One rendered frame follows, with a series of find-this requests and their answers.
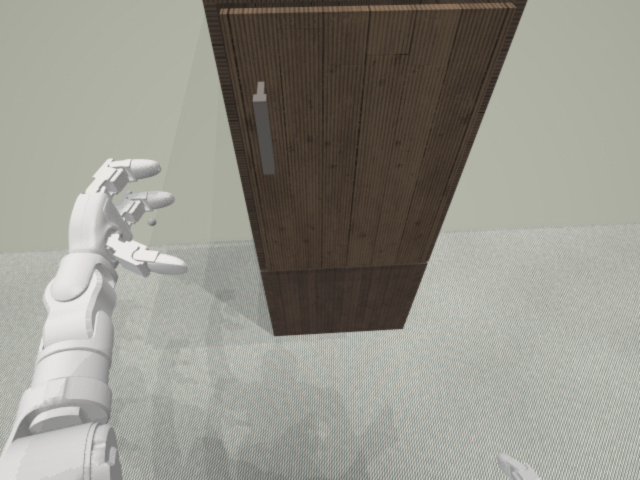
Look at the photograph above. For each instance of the handle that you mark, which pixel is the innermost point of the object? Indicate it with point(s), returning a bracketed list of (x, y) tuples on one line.
[(261, 112)]

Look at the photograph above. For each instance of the cupboard door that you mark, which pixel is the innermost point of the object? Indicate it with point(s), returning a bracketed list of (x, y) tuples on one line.
[(370, 109)]

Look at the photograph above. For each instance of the left robot forearm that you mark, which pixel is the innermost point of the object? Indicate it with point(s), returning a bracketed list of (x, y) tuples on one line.
[(70, 381)]

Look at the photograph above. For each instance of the robot left hand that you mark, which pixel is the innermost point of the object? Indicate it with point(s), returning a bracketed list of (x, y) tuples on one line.
[(95, 219)]

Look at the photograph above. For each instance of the robot left upper arm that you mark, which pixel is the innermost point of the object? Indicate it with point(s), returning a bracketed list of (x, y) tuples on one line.
[(83, 452)]

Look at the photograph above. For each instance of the robot right hand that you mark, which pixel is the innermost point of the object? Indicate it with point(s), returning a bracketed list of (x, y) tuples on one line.
[(514, 469)]

